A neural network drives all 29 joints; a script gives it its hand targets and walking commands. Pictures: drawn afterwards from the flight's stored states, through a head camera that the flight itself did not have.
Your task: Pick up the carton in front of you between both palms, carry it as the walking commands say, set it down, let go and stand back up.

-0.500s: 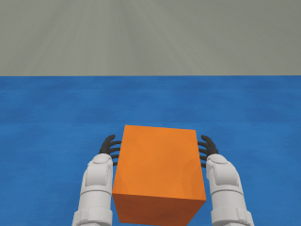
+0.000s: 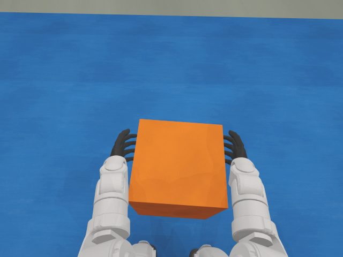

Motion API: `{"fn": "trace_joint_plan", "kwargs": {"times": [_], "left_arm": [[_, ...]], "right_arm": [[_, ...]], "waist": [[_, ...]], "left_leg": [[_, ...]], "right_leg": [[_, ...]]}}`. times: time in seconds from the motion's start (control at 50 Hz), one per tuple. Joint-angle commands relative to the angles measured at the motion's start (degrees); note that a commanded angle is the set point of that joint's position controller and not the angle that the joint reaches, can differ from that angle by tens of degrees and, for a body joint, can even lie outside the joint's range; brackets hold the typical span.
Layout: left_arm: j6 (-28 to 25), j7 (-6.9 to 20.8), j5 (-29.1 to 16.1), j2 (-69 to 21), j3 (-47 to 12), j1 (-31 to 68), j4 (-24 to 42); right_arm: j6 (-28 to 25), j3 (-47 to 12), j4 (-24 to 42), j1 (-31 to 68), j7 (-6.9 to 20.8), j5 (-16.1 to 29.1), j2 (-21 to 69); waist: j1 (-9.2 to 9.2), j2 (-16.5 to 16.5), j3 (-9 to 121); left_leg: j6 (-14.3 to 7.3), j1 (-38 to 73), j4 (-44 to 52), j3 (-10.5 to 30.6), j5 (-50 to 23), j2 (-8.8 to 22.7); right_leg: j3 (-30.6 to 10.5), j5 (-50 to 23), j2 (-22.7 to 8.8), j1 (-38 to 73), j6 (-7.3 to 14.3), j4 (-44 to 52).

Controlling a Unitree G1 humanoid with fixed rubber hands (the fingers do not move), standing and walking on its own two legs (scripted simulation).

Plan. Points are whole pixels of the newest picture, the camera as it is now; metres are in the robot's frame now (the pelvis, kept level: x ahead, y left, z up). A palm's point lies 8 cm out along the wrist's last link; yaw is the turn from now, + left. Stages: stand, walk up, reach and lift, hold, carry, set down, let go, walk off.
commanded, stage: set down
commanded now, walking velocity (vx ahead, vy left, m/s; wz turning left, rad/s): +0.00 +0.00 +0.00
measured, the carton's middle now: (176, 174) +0.33 +0.01 -0.10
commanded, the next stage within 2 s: none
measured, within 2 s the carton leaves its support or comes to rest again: neither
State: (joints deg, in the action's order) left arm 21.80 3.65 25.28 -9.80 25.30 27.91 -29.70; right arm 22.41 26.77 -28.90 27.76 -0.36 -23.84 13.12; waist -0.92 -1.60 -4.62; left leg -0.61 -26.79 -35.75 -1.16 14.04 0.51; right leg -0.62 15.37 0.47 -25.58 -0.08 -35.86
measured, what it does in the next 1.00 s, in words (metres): lowers itself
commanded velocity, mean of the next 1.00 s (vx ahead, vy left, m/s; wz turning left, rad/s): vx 0.00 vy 0.00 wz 0.00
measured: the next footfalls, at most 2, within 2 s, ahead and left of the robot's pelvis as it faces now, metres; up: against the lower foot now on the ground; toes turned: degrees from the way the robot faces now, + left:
none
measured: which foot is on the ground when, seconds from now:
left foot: down 0.00-1.00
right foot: down 0.00-1.00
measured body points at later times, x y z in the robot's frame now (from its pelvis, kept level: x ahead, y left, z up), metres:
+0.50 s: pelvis -0.05 +0.00 -0.13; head +0.16 +0.04 +0.26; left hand +0.39 +0.18 -0.21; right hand +0.38 -0.12 -0.20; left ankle +0.04 +0.12 -0.72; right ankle +0.03 -0.12 -0.72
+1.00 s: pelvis -0.06 +0.01 -0.26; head +0.22 +0.05 +0.09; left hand +0.42 +0.20 -0.37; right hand +0.40 -0.11 -0.37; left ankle +0.04 +0.12 -0.72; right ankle +0.03 -0.12 -0.72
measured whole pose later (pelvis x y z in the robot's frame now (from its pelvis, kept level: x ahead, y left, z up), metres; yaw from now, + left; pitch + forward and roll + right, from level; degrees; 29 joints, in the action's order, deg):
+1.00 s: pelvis -0.06 +0.01 -0.26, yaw -1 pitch +45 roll -4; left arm 12.5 1.5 9.9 7.5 17.6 57.8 -45.6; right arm 11.8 27.5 -32.9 49.5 -10.3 -8.0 8.8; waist -0.9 -2.3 7.4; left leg -0.5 -117.1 -100.2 2.3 27.7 -1.1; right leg -1.0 30.9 4.1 -113.7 -2.9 -99.8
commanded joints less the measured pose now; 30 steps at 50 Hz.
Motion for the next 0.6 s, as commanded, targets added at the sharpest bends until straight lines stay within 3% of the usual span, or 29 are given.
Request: {"fn": "trace_joint_plan", "kwargs": {"times": [0.0, 0.12, 0.2, 0.36, 0.46, 0.58], "left_arm": [[-7.5, 10.6, -8.8, -35.7, -22.5, 20.0, -3.9], [-16.2, 10.3, -14.7, -38.6, -33.8, 26.5, -1.5], [-17.1, 8.7, -16.4, -38.5, -36.3, 28.7, -1.8], [-11.3, 9.3, -15.8, -40.3, -33.4, 37.0, -6.9], [-8.7, 9.8, -14.7, -41.4, -30.0, 40.8, -11.1], [-8.7, 9.4, -15.7, -40.5, -29.9, 45.6, -12.8]], "right_arm": [[-8.1, -23.1, -3.4, 17.9, 8.5, 8.4, 42.9], [-17.3, -35.5, -0.2, 23.7, 6.1, 13.7, 45.9], [-18.7, -39.9, 1.4, 28.8, 4.6, 15.9, 44.9], [-13.1, -34.0, -2.3, 35.8, 4.8, 14.2, 46.0], [-10.7, -31.9, -3.9, 42.5, 5.7, 14.8, 47.0], [-10.7, -31.2, -4.7, 47.9, 4.5, 16.2, 46.4]], "waist": [[-0.25, 1.2, 25.8], [-0.83, 1.8, 49.9], [-1.48, 2.1, 59.2], [-0.02, 3.7, 53.4], [-1.14, 3.4, 55.0], [-1.45, 3.4, 60.7]], "left_leg": [[-1.1, 3.9, -2.7, 4.4, -18.1, -6.9], [-0.4, -2.4, -14.3, 5.1, -28.2, -7.6], [0.3, -5.3, -20.4, 4.5, -26.9, -7.5], [0.5, -23.5, -26.3, 3.2, -1.2, -8.2], [0.3, -29.4, -31.4, 3.0, 1.5, -8.4], [0.5, -35.2, -38.4, 2.1, 0.3, -8.9]], "right_leg": [[-3.9, -18.5, 6.2, -1.7, -1.0, -1.4], [-4.1, -27.0, 7.0, -10.4, -1.7, -12.6], [-2.4, -19.5, 8.2, -22.2, -2.5, -18.4], [0.3, 3.5, 9.4, -39.1, -1.5, -26.5], [1.3, 6.6, 9.8, -48.2, -1.6, -32.2], [2.2, 6.5, 10.7, -55.5, -2.0, -39.1]]}}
